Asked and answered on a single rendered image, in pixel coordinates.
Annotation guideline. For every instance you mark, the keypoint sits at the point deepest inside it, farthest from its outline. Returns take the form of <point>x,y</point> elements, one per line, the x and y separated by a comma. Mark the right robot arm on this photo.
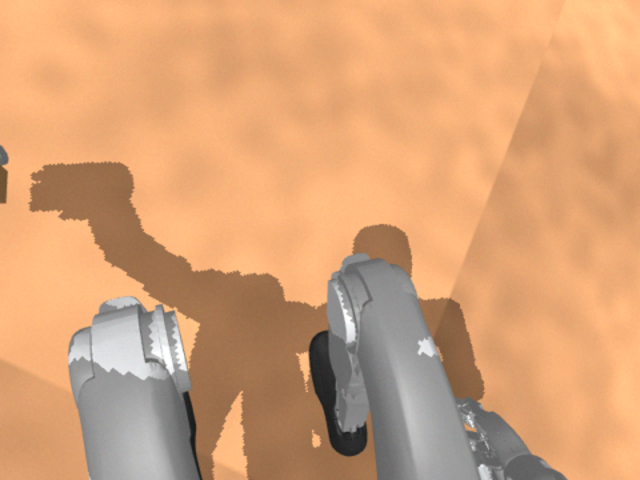
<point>530,467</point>

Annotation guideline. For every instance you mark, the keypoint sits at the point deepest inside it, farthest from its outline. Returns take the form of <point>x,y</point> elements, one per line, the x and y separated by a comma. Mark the small box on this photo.
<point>3,184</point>

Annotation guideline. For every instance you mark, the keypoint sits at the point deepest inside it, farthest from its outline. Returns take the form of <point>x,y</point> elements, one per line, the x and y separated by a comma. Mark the right robot foot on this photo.
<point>324,381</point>

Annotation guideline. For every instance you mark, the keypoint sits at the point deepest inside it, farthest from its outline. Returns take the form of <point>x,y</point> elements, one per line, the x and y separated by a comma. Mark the left robot foot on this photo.
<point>192,425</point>

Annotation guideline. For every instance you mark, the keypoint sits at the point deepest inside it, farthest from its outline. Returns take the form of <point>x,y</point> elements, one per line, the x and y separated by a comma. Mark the right robot hand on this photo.
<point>494,444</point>

